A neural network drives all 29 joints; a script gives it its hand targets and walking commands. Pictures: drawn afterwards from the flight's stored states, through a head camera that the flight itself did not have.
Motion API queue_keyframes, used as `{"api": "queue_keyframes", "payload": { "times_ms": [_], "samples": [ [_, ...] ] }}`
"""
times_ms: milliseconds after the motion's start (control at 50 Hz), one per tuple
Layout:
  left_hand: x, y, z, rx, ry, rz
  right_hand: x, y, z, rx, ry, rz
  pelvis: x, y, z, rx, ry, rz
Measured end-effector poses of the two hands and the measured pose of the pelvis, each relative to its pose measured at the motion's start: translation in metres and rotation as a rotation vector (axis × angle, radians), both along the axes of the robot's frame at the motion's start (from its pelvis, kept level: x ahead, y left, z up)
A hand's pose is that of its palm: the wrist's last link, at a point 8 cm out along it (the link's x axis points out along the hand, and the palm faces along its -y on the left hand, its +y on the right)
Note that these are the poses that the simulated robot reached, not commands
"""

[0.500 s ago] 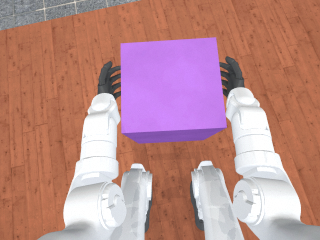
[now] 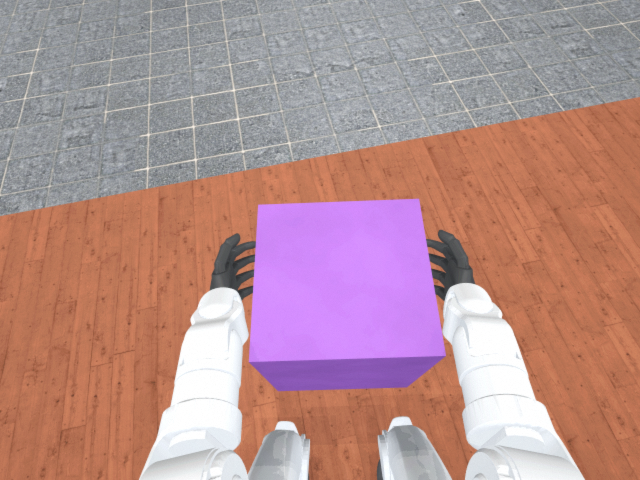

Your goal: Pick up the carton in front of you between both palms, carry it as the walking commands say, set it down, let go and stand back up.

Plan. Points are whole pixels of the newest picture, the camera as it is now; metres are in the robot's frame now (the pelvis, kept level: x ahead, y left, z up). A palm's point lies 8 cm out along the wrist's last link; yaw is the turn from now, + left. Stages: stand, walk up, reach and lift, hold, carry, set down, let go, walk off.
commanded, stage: reach and lift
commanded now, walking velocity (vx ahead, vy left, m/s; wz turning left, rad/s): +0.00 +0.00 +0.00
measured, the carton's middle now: (340, 305) +0.38 +0.00 -0.10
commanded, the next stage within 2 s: hold in 1.54 s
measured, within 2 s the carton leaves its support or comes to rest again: neither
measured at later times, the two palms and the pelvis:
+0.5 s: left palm (183, 271) +0.33 +0.15 +0.12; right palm (508, 264) +0.33 -0.15 +0.12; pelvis +0.03 +0.00 +0.11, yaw +0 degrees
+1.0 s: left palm (174, 261) +0.33 +0.15 +0.15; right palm (519, 256) +0.33 -0.15 +0.14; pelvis +0.02 +0.00 +0.11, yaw +0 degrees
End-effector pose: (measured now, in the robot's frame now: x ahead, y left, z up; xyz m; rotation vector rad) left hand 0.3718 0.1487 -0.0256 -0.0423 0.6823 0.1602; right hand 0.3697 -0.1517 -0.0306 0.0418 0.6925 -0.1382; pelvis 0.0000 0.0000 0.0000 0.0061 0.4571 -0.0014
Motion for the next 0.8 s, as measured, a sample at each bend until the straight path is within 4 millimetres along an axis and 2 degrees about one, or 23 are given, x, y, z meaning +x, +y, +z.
{"api": "queue_keyframes", "payload": {
  "times_ms": [300, 520, 620, 800],
  "samples": [
    [-0.024, 0.001, 0.093, 0.004, 0.001, -0.014, -0.025, 0.001, 0.095, -0.015, 0.001, 0.001, 0.026, -0.001, 0.075, -0.003, -0.250, -0.006],
    [-0.041, 0.001, 0.152, 0.015, -0.031, -0.026, -0.042, 0.001, 0.155, -0.017, -0.032, 0.002, 0.035, 0.000, 0.108, -0.008, -0.440, -0.002],
    [-0.046, 0.001, 0.164, 0.029, -0.020, -0.040, -0.048, 0.001, 0.167, -0.028, -0.021, 0.011, 0.030, 0.001, 0.112, -0.007, -0.505, -0.002],
    [-0.048, 0.000, 0.163, 0.028, -0.005, -0.042, -0.051, 0.000, 0.166, -0.029, -0.005, 0.011, 0.019, 0.001, 0.111, -0.008, -0.535, -0.006]
  ]
}}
